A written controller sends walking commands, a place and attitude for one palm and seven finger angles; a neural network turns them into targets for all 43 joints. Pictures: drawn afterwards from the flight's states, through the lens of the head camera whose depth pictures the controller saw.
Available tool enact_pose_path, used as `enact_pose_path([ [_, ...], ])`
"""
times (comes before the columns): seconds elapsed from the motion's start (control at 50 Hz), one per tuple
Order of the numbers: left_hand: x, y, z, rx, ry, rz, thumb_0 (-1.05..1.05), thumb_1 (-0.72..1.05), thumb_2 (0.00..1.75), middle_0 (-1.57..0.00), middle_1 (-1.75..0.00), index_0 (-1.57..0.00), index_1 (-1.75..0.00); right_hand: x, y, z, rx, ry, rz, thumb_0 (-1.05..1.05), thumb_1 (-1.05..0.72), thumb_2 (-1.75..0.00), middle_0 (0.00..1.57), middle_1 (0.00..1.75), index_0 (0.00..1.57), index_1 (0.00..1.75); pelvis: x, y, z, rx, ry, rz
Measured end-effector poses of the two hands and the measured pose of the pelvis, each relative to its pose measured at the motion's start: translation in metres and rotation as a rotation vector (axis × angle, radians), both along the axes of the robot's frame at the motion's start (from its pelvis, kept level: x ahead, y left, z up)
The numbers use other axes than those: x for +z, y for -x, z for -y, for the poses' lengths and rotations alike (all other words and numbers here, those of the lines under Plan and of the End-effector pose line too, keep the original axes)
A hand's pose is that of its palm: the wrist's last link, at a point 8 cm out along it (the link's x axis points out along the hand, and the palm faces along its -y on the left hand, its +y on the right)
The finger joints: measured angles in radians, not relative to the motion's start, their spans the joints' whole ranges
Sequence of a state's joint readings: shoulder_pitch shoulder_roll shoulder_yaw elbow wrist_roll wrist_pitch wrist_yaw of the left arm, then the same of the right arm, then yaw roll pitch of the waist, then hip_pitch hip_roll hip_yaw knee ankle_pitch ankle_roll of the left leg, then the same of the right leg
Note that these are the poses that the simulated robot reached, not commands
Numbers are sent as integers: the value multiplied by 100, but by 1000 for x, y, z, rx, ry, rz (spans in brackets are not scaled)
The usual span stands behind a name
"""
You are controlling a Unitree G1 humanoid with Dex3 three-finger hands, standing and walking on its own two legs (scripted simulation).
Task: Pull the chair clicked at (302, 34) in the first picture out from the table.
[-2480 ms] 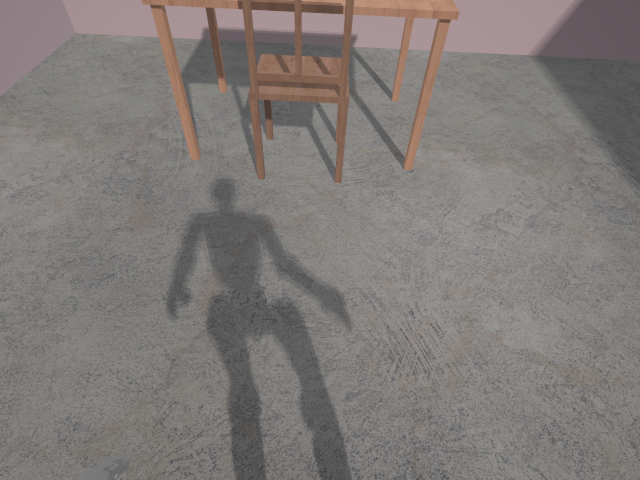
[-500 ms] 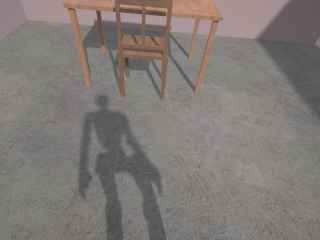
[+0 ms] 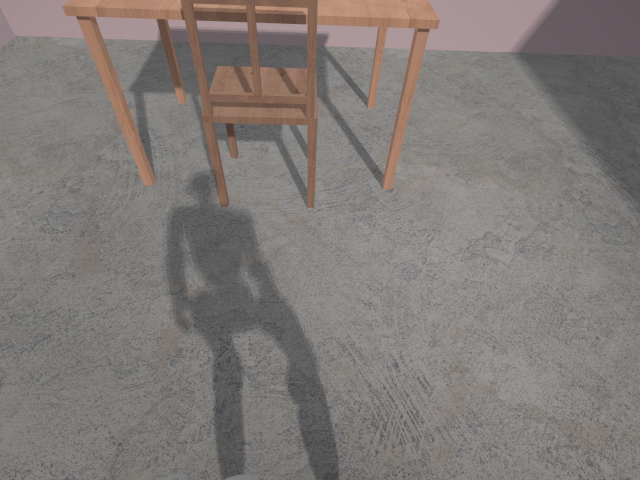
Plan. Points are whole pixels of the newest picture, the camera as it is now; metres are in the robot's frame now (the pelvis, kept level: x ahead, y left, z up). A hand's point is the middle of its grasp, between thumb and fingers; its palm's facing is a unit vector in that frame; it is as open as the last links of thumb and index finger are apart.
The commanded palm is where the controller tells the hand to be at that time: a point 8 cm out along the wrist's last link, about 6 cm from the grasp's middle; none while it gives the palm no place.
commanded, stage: walk to a spot facing it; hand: left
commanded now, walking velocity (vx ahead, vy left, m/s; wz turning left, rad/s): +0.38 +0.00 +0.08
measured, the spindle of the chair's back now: (254, 53) +1.31 +0.22 -0.08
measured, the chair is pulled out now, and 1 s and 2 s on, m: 0.00 0.00 0.00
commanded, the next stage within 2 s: take the last steps up to it in 0.96 s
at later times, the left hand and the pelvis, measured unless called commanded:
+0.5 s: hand (159, 423) +0.23 +0.25 -0.16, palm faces +0.03 -0.99 -0.14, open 7.4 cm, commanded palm none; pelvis +0.22 +0.07 +0.02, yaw -1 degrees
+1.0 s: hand (235, 266) +0.52 +0.17 -0.15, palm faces -0.04 -0.97 -0.23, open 7.1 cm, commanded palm none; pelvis +0.43 -0.01 +0.01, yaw -4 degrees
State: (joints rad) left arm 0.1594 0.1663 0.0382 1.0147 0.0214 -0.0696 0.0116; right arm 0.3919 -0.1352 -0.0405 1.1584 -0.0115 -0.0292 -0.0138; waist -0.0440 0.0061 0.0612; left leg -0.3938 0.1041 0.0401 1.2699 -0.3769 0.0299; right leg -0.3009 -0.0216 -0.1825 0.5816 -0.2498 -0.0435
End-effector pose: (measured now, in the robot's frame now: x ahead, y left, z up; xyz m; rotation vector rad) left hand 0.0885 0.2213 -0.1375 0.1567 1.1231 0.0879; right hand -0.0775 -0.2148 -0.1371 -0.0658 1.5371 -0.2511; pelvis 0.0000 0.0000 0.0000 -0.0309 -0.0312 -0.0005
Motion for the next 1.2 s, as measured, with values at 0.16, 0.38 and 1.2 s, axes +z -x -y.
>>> enact_pose_path([
  [0.16,-2,8,-32,80,-14,-162,-1,94,90,-20,-30,-20,-30,22,-204,7,135,60,344,1,-93,-90,20,30,19,30,9,-69,-17,11,19,-17],
  [0.38,-13,-45,-67,107,44,-323,0,91,90,-20,-30,-20,-30,29,-307,-44,170,82,368,0,-92,-90,20,30,20,30,8,-170,-62,-5,4,-14],
  [1.2,-3,-408,-10,106,21,-228,-1,92,90,-20,-30,-20,-30,20,-661,10,169,42,335,0,-92,-90,19,30,19,30,10,-513,-14,1,14,-13],
])
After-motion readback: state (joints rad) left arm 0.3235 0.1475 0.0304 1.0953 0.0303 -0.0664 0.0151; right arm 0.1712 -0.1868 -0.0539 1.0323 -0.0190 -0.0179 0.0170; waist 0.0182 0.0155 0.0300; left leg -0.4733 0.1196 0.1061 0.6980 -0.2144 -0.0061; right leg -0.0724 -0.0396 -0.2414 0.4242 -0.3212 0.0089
